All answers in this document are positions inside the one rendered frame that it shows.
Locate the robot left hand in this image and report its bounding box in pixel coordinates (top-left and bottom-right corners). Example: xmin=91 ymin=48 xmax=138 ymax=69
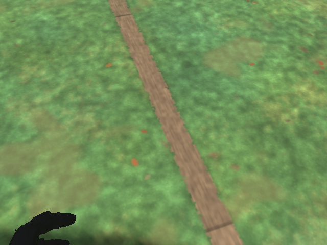
xmin=9 ymin=211 xmax=76 ymax=245

